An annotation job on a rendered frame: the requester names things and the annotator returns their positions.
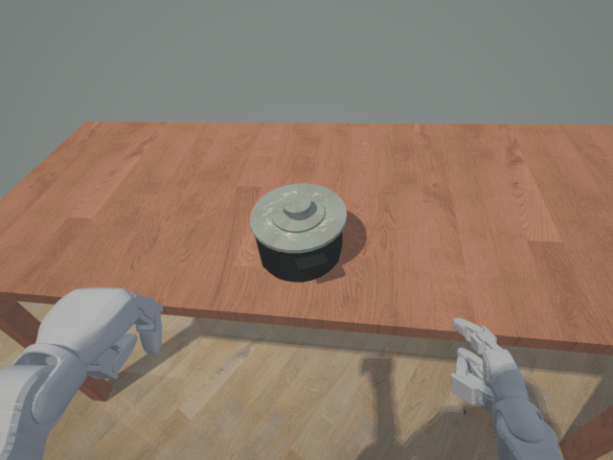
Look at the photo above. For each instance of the table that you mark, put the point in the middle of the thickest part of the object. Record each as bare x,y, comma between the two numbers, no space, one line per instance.
506,226

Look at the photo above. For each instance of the left robot hand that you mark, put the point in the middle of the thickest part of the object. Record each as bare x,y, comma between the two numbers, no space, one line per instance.
89,321

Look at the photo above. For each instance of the pot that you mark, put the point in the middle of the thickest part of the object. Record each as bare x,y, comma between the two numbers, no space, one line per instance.
301,267

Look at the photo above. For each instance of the robot left forearm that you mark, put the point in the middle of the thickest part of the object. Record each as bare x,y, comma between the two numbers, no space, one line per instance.
34,394

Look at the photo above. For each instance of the robot right forearm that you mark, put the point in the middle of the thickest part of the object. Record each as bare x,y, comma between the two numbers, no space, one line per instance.
522,433

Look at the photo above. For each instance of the knob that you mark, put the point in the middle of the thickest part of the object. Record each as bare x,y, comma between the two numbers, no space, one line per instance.
297,205

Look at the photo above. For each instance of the lid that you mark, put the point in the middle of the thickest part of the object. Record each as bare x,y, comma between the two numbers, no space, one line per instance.
321,226

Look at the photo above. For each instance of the right robot hand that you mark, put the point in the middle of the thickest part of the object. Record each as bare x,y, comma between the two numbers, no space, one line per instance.
494,378

